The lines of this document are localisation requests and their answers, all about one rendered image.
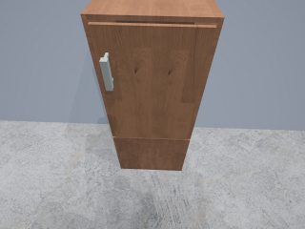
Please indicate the cupboard door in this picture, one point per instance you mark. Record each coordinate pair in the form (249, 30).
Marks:
(157, 72)

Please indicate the handle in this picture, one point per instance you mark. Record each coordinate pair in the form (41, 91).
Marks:
(106, 72)

